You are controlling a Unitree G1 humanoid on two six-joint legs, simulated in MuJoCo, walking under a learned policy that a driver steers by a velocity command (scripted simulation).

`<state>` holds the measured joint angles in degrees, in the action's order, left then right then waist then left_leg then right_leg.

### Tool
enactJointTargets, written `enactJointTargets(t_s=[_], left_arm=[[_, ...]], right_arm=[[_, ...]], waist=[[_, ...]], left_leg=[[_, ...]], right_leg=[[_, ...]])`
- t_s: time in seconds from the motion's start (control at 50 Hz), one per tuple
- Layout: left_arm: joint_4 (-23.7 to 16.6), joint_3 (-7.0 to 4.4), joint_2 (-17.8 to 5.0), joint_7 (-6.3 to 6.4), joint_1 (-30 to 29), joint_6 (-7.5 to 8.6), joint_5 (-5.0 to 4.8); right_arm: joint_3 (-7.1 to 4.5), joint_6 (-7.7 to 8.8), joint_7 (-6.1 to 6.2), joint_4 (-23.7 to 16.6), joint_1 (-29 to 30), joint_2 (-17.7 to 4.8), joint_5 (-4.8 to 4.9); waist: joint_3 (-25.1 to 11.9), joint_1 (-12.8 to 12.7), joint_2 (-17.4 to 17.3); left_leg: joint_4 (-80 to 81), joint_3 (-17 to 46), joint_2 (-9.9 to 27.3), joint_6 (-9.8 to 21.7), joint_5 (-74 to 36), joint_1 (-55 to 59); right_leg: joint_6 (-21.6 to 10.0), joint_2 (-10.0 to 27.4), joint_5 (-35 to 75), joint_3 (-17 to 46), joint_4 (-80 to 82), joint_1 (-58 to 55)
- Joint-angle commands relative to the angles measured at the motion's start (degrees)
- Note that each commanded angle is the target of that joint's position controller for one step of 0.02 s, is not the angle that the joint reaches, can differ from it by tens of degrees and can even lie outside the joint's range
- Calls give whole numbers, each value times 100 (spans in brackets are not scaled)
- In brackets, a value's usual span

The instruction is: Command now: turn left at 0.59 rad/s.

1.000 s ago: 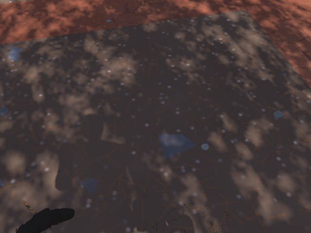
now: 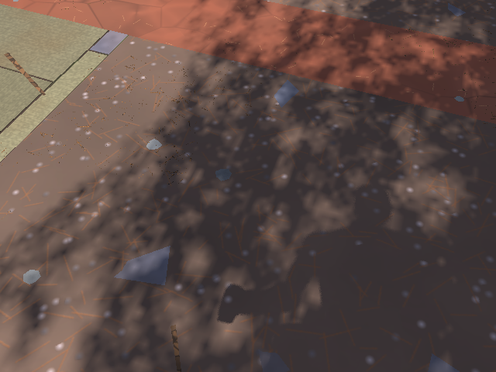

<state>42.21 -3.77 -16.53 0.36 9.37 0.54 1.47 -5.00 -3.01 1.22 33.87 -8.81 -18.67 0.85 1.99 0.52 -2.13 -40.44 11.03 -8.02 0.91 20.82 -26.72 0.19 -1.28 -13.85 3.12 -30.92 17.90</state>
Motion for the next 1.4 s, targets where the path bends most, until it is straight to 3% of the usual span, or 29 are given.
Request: enactJointTargets(t_s=[0.02,0.06,0.12,0.2,0.34,0.36,0.38,0.4,0.42,0.46,0.48,0.6,0.74,0.8,0.82,0.84,0.86,0.88,0.9,0.94,1.1,1.18,1.2,1.22,1.24,1.26,1.28,1.34,1.4], left_arm=[[-583,-220,-844,91,-446,88,78],[-628,-159,-652,144,-592,70,-99],[-573,-148,-680,206,-255,-24,-67],[-505,-269,-988,200,15,-114,-76],[-421,-363,-1172,64,-202,-94,-347],[-295,-317,-982,47,69,-64,-350],[-337,-230,-673,25,204,-46,-135],[-724,-127,-478,70,-235,-18,56],[-746,-224,-784,112,-611,-19,-32],[-608,-284,-856,147,-447,-56,-131],[-578,-309,-915,183,-408,-70,-81],[-566,-203,-594,131,-365,-60,-122],[-677,-213,-661,11,-421,52,-192],[-597,-248,-637,-46,-47,131,-193],[-557,-297,-774,-29,113,145,-147],[-621,-366,-1149,14,174,115,-55],[-574,-396,-1385,-12,87,95,115],[-710,-305,-1046,-4,-102,121,66],[-719,-227,-797,33,-225,119,-1],[-650,-179,-690,90,-180,108,-194],[-395,-240,-1060,66,547,166,-247],[-302,-178,-994,-45,620,146,-349],[-293,-75,-712,-73,596,185,-292],[-429,97,-216,-136,371,246,-167],[-831,86,-231,-93,201,373,-236],[-840,-57,-756,-54,48,442,-369],[-781,-108,-886,-86,117,467,-417],[-615,-101,-716,-170,122,488,-223],[-619,-18,-469,-228,-43,466,-183]], right_arm=[[-379,124,-5,-326,-309,-1092,-20],[-323,5,21,-134,-512,-801,-22],[-200,-25,-19,-315,-105,-501,75],[-79,-8,-93,-547,283,-326,34],[-152,-80,-218,-444,-231,-431,46],[-223,-78,-177,-364,-461,-579,34],[-377,-53,-98,-388,-708,-1126,44],[-430,32,-92,-521,-673,-1623,-132],[-344,176,-140,-493,-778,-1257,-237],[-239,283,-89,-401,-202,-974,-108],[-189,263,-54,-422,36,-858,-16],[-149,176,66,-371,42,-869,-41],[-197,100,-11,-362,129,-996,-17],[-176,56,3,-389,357,-927,81],[-142,52,28,-386,294,-803,96],[-58,60,23,-360,-41,-478,11],[-131,107,52,-488,12,-676,54],[-270,138,75,-328,-202,-1105,-56],[-314,122,59,-186,-259,-1155,-15],[-208,66,45,-89,-248,-763,-44],[112,450,-168,-161,342,-184,-10],[42,552,-211,248,-534,-323,64],[-3,552,-169,378,-1012,-414,95],[-73,562,-104,467,-1724,-727,46],[-251,591,-140,450,-1898,-1513,-51],[-153,685,-182,474,-1773,-1098,-60],[-21,757,-198,454,-1506,-729,-54],[103,783,-193,406,-1055,-430,-89],[101,775,-146,492,-1138,-463,-79]], waist=[[-406,192,1092],[-321,168,893],[-263,-107,1034],[-493,-377,1229],[-617,-26,1236],[-701,39,888],[-837,4,-417],[-802,72,-1663],[-1076,436,-929],[-684,60,-525],[-596,-19,-501],[-712,-35,-557],[-618,63,-753],[-701,-203,-717],[-768,-236,-522],[-974,-33,627],[-547,60,1944],[-534,44,1362],[-515,92,1026],[-278,-18,997],[-33,-426,1232],[-77,66,942],[-289,313,788],[-621,609,-166],[-545,558,-1316],[-201,606,-816],[173,435,-785],[346,182,-472],[240,179,-322]], left_leg=[[-2367,-138,298,-260,887,-807],[-2993,-290,391,-480,360,-998],[-2608,-705,579,-659,58,-1149],[-1376,-963,902,-716,241,-736],[1243,-1558,737,-135,-752,1062],[1814,-1374,688,74,-1437,1812],[1968,68,1669,473,-3284,2930],[1911,1983,3030,1743,-4405,2967],[2006,1827,3012,2076,-4161,2759],[1999,875,2286,1430,-3295,2373],[1986,757,2137,1256,-3254,2257],[1945,760,1779,1223,-2804,1964],[1757,1716,1726,1220,-2246,1649],[1422,1889,1459,941,-2335,1572],[1162,1731,1234,673,-1768,1227],[23,973,666,301,-74,565],[-1032,-41,-76,-41,1694,-509],[-2230,32,323,-279,1640,-529],[-2577,-49,411,-337,1159,-570],[-2632,-184,521,-472,396,-1013],[72,-1187,797,-290,212,222],[1648,-1436,589,50,-815,2115],[1707,-1156,766,147,-751,2948],[2210,335,1857,452,-139,3810],[2789,2552,3022,1384,1130,3860],[2998,2855,3090,1724,1877,3467],[3047,2327,2809,1558,1876,3318],[3192,988,2174,1157,-110,2860],[3289,203,1929,1131,-1603,2658]], right_leg=[[-1312,2112,1430,1909,1387,-577],[-1050,1658,1563,1130,1224,-818],[-1150,1471,1868,519,1254,-1188],[-1273,1732,2197,292,1160,-1673],[-892,1845,2286,-286,488,-1196],[-533,1650,1767,-584,-18,-751],[28,1119,67,-1128,-1425,532],[432,261,-2505,-921,-2678,2056],[445,303,-2586,-105,-3603,2069],[354,458,-1612,69,-3606,2095],[383,464,-1253,92,-3432,2084],[552,134,-539,45,-2304,1426],[390,-115,-804,178,-835,571],[216,-134,-3,99,577,-215],[70,211,674,259,1024,-813],[-369,1399,1464,1288,1197,-1496],[-1410,2280,2284,2625,1401,-1197],[-1749,2469,2206,2554,1393,-1004],[-1514,2099,1305,2039,1427,-945],[-1161,1559,-766,1633,1672,-1164],[-1151,1404,-838,931,2073,-877],[-1035,1350,-924,746,1554,83],[-805,1173,-887,522,1034,555],[-361,622,-1064,-119,-763,1347],[-133,82,-1803,-443,-2225,2760],[-154,399,-1860,-22,-3146,3208],[-244,600,-1234,94,-3335,3437],[-175,846,-28,22,-2948,3131],[73,754,766,-218,-2316,2842]])
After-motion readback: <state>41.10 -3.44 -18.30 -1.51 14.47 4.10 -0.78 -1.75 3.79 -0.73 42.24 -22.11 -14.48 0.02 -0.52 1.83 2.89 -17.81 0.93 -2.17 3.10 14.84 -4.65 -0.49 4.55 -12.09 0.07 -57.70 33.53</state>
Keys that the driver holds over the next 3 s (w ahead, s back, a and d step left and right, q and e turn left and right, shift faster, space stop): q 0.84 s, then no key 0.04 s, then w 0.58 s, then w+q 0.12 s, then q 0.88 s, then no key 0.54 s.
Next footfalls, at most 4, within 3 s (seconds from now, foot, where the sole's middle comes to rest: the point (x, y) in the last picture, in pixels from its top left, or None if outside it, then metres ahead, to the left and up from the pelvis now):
0.38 left None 0.01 0.14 -0.77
0.82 right None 0.10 -0.06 -0.77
1.22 left None -0.01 0.18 -0.77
1.66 right None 0.41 0.21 -0.77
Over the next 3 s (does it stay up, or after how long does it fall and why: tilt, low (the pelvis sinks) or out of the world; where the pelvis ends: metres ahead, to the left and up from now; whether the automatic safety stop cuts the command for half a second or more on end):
stays up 0.30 0.28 0.01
